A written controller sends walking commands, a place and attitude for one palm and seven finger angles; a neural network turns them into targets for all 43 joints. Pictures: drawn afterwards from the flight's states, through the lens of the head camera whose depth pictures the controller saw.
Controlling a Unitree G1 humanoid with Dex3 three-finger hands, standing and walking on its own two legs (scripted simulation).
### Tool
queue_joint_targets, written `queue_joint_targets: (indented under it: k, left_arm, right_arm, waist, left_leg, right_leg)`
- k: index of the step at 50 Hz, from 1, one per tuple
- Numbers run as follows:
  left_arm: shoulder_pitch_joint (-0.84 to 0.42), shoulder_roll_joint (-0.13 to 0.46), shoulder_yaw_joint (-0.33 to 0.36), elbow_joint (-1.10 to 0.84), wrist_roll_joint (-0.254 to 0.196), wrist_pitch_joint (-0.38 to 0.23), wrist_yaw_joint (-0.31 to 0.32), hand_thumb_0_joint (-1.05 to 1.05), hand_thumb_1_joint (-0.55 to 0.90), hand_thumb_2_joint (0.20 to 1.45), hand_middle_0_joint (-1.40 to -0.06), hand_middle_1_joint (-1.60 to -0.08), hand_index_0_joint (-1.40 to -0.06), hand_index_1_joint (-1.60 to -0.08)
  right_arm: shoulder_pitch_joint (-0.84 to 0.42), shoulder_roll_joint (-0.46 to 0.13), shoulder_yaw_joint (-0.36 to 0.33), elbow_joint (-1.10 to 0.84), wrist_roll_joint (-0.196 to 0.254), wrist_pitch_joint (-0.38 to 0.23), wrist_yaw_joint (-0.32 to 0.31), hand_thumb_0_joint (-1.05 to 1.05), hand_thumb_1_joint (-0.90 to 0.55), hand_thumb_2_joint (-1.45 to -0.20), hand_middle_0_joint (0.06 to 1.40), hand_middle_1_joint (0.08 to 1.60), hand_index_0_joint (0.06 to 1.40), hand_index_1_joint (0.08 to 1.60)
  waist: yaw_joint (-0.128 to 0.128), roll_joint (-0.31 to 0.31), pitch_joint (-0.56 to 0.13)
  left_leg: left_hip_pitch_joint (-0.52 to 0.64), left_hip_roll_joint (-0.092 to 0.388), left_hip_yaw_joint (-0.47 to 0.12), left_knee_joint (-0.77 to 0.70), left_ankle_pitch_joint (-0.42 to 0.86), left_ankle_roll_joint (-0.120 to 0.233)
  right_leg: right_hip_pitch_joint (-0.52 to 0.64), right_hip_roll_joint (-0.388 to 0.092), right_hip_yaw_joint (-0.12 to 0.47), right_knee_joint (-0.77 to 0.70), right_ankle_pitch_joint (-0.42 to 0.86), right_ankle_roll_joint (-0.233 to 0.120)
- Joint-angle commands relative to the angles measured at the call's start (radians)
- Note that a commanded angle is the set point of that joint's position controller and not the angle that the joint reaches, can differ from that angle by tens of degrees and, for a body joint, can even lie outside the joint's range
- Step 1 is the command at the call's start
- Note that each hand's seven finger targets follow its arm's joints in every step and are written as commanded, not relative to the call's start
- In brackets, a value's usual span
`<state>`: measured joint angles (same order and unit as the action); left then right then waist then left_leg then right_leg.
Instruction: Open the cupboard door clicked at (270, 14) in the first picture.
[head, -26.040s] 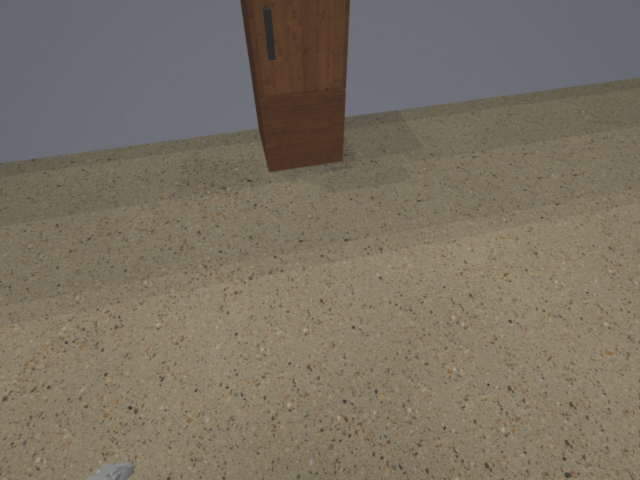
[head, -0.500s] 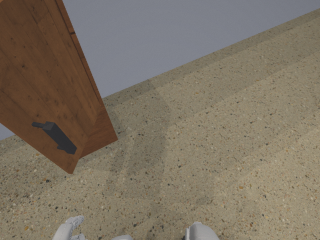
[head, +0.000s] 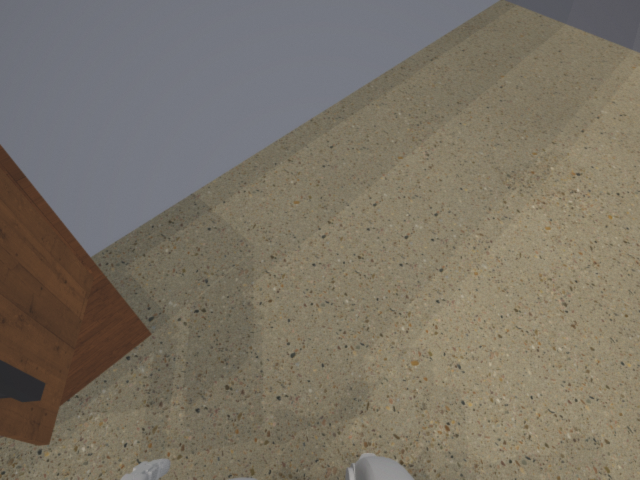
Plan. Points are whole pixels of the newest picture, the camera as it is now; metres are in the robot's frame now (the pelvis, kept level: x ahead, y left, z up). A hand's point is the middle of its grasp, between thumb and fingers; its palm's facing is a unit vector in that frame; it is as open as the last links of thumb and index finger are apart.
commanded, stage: walk to a spot facing it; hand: left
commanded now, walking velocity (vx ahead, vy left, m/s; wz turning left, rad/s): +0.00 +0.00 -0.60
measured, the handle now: out of the picture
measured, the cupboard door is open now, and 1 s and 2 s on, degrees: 49 49 49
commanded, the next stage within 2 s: turn to face it in 1.54 s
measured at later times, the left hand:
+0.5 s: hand (236, 476) +0.14 +0.12 -0.16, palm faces -0.22 -0.96 -0.20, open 7.4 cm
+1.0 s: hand (368, 254) +0.51 -0.07 -0.15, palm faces -0.56 -0.79 -0.26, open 7.4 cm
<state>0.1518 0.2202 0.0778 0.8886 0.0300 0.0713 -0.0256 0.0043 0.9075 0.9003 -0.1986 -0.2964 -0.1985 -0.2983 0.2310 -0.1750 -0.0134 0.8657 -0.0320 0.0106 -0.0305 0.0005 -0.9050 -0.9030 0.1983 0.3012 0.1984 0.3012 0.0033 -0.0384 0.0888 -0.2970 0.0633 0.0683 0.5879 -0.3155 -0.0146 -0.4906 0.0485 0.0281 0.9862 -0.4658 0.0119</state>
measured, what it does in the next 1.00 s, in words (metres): walks ahead, turning right: right foot, then left foot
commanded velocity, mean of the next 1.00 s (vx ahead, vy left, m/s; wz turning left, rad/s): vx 0.33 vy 0.00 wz -0.45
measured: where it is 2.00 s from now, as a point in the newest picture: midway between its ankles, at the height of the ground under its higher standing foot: (450, 341)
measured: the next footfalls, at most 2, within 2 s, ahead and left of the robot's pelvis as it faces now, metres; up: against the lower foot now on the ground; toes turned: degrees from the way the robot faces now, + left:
right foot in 0.20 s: +0.04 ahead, -0.15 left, +0.00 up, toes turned -14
left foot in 0.62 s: +0.31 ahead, +0.02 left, +0.00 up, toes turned -17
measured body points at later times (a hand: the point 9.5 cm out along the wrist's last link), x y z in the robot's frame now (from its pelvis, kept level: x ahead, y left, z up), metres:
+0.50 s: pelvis +0.09 -0.06 +0.01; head +0.13 -0.08 +0.46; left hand +0.15 +0.17 -0.14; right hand +0.13 -0.34 -0.12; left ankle +0.20 +0.06 -0.68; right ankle +0.00 -0.13 -0.73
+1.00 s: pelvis +0.28 -0.16 -0.01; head +0.31 -0.20 +0.44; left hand +0.54 -0.02 -0.13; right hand +0.09 -0.33 -0.16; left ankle +0.27 +0.02 -0.73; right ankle +0.27 -0.28 -0.74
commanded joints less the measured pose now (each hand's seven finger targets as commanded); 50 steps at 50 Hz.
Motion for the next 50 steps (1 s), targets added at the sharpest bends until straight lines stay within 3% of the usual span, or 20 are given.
queue_joint_targets:
  k: [1,6,8,9,10,11,14,17,25,28,29,30,31,32,34,39,46,48,49,50]
  left_arm:
    - [-0.035,0.066,0.021,-0.103,-0.01,-0.036,-0.013,0.0,0.9,0.9,-0.2,-0.3,-0.2,-0.3]
    - [-0.065,0.042,0.01,-0.108,-0.008,-0.047,-0.025,0.0,0.9,0.9,-0.2,-0.3,-0.2,-0.3]
    - [0.015,0.065,0.018,-0.08,-0.005,-0.055,-0.027,0.0,0.9,0.9,-0.2,-0.3,-0.2,-0.3]
    - [0.122,0.114,0.035,-0.043,-0.002,-0.061,-0.021,0.0,0.9,0.9,-0.2,-0.3,-0.2,-0.3]
    - [0.228,0.25,0.064,-0.01,0.005,-0.072,-0.005,0.0,0.9,0.9,-0.2,-0.3,-0.2,-0.3]
    - [0.286,0.289,0.072,0.0,-0.014,-0.072,0.013,0.0,0.9,0.9,-0.2,-0.3,-0.2,-0.3]
    - [0.163,0.182,0.044,-0.016,-0.006,-0.087,0.032,0.0,0.9,0.9,-0.2,-0.3,-0.2,-0.3]
    - [0.15,0.157,0.033,-0.008,-0.007,-0.111,0.023,0.0,0.9,0.9,-0.2,-0.3,-0.2,-0.3]
    - [0.187,0.172,0.036,0.04,-0.005,-0.123,0.019,0.0,0.9,0.9,-0.2,-0.3,-0.2,-0.3]
    - [0.131,0.163,0.038,0.042,-0.009,-0.12,0.018,0.0,0.9,0.9,-0.2,-0.3,-0.2,-0.3]
    - [0.113,0.138,0.036,0.028,-0.014,-0.121,0.015,0.0,0.9,0.9,-0.2,-0.3,-0.2,-0.3]
    - [0.154,0.075,0.027,0.012,-0.025,-0.119,0.005,0.0,0.9,0.9,-0.2,-0.3,-0.2,-0.3]
    - [0.123,0.065,0.016,-0.021,-0.023,-0.127,-0.001,0.0,0.9,0.9,-0.2,-0.3,-0.2,-0.3]
    - [0.097,0.07,0.018,-0.024,-0.01,-0.131,-0.003,0.0,0.9,0.9,-0.2,-0.3,-0.2,-0.3]
    - [0.054,0.068,0.021,-0.014,0.0,-0.118,-0.016,0.0,0.9,0.9,-0.2,-0.3,-0.2,-0.3]
    - [0.044,0.004,0.003,-0.014,0.001,-0.084,-0.035,0.0,0.9,0.9,-0.2,-0.3,-0.2,-0.3]
    - [-0.049,0.026,0.0,-0.03,0.003,-0.089,-0.031,0.0,0.9,0.9,-0.2,-0.3,-0.2,-0.3]
    - [0.117,0.083,0.009,0.028,0.005,-0.104,-0.022,0.0,0.9,0.9,-0.2,-0.3,-0.2,-0.3]
    - [0.271,0.172,0.034,0.078,0.008,-0.119,-0.009,0.0,0.9,0.9,-0.2,-0.3,-0.2,-0.3]
    - [0.376,0.285,0.059,0.109,-0.008,-0.122,0.006,0.0,0.9,0.9,-0.2,-0.3,-0.2,-0.3]
  right_arm:
    - [0.046,-0.197,-0.059,-0.054,-0.007,-0.023,-0.02,0.0,-0.9,-0.9,0.2,0.3,0.2,0.3]
    - [0.112,-0.228,-0.078,-0.017,-0.007,-0.015,-0.006,0.0,-0.9,-0.9,0.2,0.3,0.2,0.3]
    - [0.089,-0.234,-0.081,-0.021,-0.004,-0.012,0.003,0.0,-0.9,-0.9,0.2,0.3,0.2,0.3]
    - [0.049,-0.216,-0.078,-0.035,0.003,-0.013,0.009,0.0,-0.9,-0.9,0.2,0.3,0.2,0.3]
    - [-0.004,-0.13,-0.059,-0.083,0.021,-0.012,0.02,0.0,-0.9,-0.9,0.2,0.3,0.2,0.3]
    - [-0.119,-0.166,-0.054,-0.133,0.013,-0.011,0.016,0.0,-0.9,-0.9,0.2,0.3,0.2,0.3]
    - [-0.148,-0.166,-0.068,-0.096,0.007,-0.022,0.03,0.0,-0.9,-0.9,0.2,0.3,0.2,0.3]
    - [-0.103,-0.13,-0.066,-0.062,0.006,-0.016,0.04,0.0,-0.9,-0.9,0.2,0.3,0.2,0.3]
    - [-0.177,-0.115,-0.062,-0.093,0.016,-0.049,0.042,0.0,-0.9,-0.9,0.2,0.3,0.2,0.3]
    - [-0.041,-0.138,-0.067,-0.048,0.013,-0.065,0.029,0.0,-0.9,-0.9,0.2,0.3,0.2,0.3]
    - [0.107,-0.185,-0.077,0.005,0.009,-0.073,0.015,0.0,-0.9,-0.9,0.2,0.3,0.2,0.3]
    - [0.259,-0.304,-0.104,0.037,-0.014,-0.083,0.003,0.0,-0.9,-0.9,0.2,0.3,0.2,0.3]
    - [0.337,-0.334,-0.096,0.045,-0.014,-0.074,-0.003,0.0,-0.9,-0.9,0.2,0.3,0.2,0.3]
    - [0.253,-0.302,-0.086,0.027,-0.009,-0.064,0.006,0.0,-0.9,-0.9,0.2,0.3,0.2,0.3]
    - [0.104,-0.193,-0.062,-0.007,-0.008,-0.07,0.008,0.0,-0.9,-0.9,0.2,0.3,0.2,0.3]
    - [0.101,-0.165,-0.055,0.04,-0.004,-0.092,0.004,0.0,-0.9,-0.9,0.2,0.3,0.2,0.3]
    - [0.145,-0.186,-0.061,0.09,-0.01,-0.068,0.024,0.0,-0.9,-0.9,0.2,0.3,0.2,0.3]
    - [0.137,-0.182,-0.055,0.101,-0.001,-0.063,0.03,0.0,-0.9,-0.9,0.2,0.3,0.2,0.3]
    - [0.13,-0.14,-0.043,0.089,0.014,-0.068,0.04,0.0,-0.9,-0.9,0.2,0.3,0.2,0.3]
    - [0.095,-0.088,-0.034,0.038,0.025,-0.076,0.036,0.0,-0.9,-0.9,0.2,0.3,0.2,0.3]
  waist:
    - [-0.012,0.208,-0.112]
    - [-0.06,0.248,-0.126]
    - [-0.015,0.195,-0.125]
    - [0.048,0.086,-0.149]
    - [0.108,-0.299,-0.156]
    - [0.161,-0.329,-0.116]
    - [0.068,-0.114,-0.039]
    - [0.025,-0.1,-0.038]
    - [0.033,-0.069,-0.017]
    - [-0.047,-0.045,-0.035]
    - [-0.106,0.043,-0.108]
    - [-0.152,0.305,-0.231]
    - [-0.158,0.333,-0.24]
    - [-0.12,0.199,-0.155]
    - [-0.057,0.233,-0.014]
    - [-0.004,0.167,-0.077]
    - [-0.01,0.129,-0.047]
    - [0.077,0.051,-0.126]
    - [0.146,-0.118,-0.221]
    - [0.173,-0.344,-0.278]
  left_leg:
    - [0.186,0.255,-0.091,-0.213,0.548,0.141]
    - [0.186,0.271,-0.003,-0.18,0.303,0.111]
    - [0.086,0.245,0.039,-0.089,0.085,0.066]
    - [-0.067,0.195,0.092,0.055,-0.053,0.026]
    - [-0.376,0.041,0.197,0.354,-0.328,-0.039]
    - [-0.495,0.021,0.028,0.518,-0.394,-0.039]
    - [-0.455,0.071,-0.068,0.545,-0.144,-0.037]
    - [-0.346,0.04,-0.031,0.441,-0.021,-0.051]
    - [-0.243,-0.007,-0.026,0.17,0.014,-0.034]
    - [0.059,-0.043,-0.003,-0.037,0.082,-0.017]
    - [0.303,-0.01,-0.043,-0.105,0.075,0.003]
    - [0.524,0.281,-0.415,-0.181,-0.062,0.106]
    - [0.512,0.46,-0.659,-0.329,-0.135,0.197]
    - [0.316,0.468,-0.618,-0.365,-0.299,0.216]
    - [0.105,0.377,-0.454,-0.416,-0.311,0.162]
    - [0.113,0.279,-0.061,-0.389,0.093,0.129]
    - [0.064,0.262,0.056,-0.313,0.087,0.097]
    - [0.032,0.186,0.135,-0.051,0.268,0.047]
    - [-0.176,0.106,0.208,0.245,0.207,0.006]
    - [-0.421,-0.012,0.161,0.538,-0.319,-0.026]
  right_leg:
    - [-0.07,-0.082,-0.052,0.063,0.0,0.032]
    - [0.091,-0.053,-0.154,-0.269,-0.003,0.008]
    - [0.258,-0.024,-0.184,-0.442,0.094,-0.013]
    - [0.454,-0.069,-0.106,-0.547,0.102,-0.044]
    - [0.65,-0.348,0.334,-0.696,-0.005,-0.161]
    - [0.602,-0.455,0.549,-0.774,0.01,-0.261]
    - [0.464,-0.347,0.371,-0.738,0.095,-0.249]
    - [0.388,-0.267,0.236,-0.737,0.279,-0.214]
    - [0.412,-0.272,0.268,-0.705,0.381,-0.224]
    - [0.269,-0.205,0.214,-0.575,0.421,-0.174]
    - [0.152,-0.141,0.161,-0.398,0.445,-0.138]
    - [-0.064,-0.001,0.034,-0.072,0.141,-0.075]
    - [-0.178,0.03,0.007,0.207,-0.118,-0.061]
    - [-0.19,-0.041,0.023,0.319,-0.1,-0.076]
    - [-0.219,-0.124,0.022,0.37,0.072,-0.058]
    - [-0.1,-0.176,-0.039,0.039,0.189,-0.022]
    - [0.168,-0.112,-0.156,-0.327,0.247,-0.029]
    - [0.426,-0.064,-0.168,-0.444,0.232,-0.064]
    - [0.697,-0.239,0.06,-0.52,0.133,-0.143]
    - [0.857,-0.493,0.464,-0.652,0.265,-0.26]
